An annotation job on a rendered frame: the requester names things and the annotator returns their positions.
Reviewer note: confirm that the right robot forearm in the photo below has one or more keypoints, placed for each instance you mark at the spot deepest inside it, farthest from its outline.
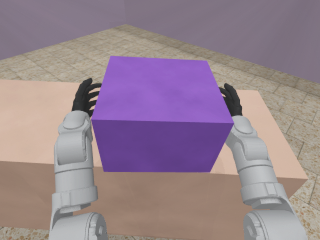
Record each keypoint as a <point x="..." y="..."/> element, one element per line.
<point x="260" y="187"/>

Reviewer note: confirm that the robot right hand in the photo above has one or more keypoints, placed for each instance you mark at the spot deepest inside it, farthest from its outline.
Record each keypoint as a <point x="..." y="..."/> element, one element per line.
<point x="232" y="100"/>

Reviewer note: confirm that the left robot forearm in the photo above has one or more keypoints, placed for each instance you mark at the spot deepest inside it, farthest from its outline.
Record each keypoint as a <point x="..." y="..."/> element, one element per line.
<point x="73" y="167"/>

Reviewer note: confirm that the robot left upper arm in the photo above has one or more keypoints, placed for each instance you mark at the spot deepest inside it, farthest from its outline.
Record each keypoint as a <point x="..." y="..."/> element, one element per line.
<point x="86" y="226"/>

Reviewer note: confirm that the carton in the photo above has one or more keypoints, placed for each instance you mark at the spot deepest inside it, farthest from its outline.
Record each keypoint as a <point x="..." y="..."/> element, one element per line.
<point x="159" y="115"/>

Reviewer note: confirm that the robot right upper arm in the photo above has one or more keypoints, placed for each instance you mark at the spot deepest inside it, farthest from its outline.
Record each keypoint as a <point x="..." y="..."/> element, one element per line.
<point x="272" y="225"/>

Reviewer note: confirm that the robot left hand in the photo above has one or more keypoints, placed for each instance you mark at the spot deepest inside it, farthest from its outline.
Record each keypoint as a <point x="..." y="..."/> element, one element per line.
<point x="82" y="97"/>

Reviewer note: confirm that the pedestal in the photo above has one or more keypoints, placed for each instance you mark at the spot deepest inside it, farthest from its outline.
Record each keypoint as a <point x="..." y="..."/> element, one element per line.
<point x="169" y="205"/>

